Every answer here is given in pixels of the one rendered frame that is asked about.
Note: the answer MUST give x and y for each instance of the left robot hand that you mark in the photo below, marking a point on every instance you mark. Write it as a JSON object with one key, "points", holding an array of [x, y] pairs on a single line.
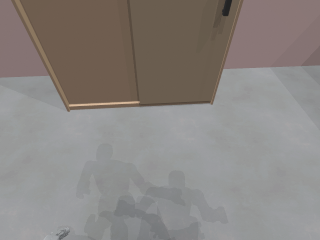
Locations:
{"points": [[58, 234]]}

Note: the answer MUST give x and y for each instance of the handle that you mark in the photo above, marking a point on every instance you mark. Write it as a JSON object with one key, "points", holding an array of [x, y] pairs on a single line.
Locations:
{"points": [[226, 9]]}

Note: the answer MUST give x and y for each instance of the wardrobe door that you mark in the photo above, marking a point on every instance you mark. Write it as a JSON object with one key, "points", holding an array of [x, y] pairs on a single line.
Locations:
{"points": [[90, 47], [179, 48]]}

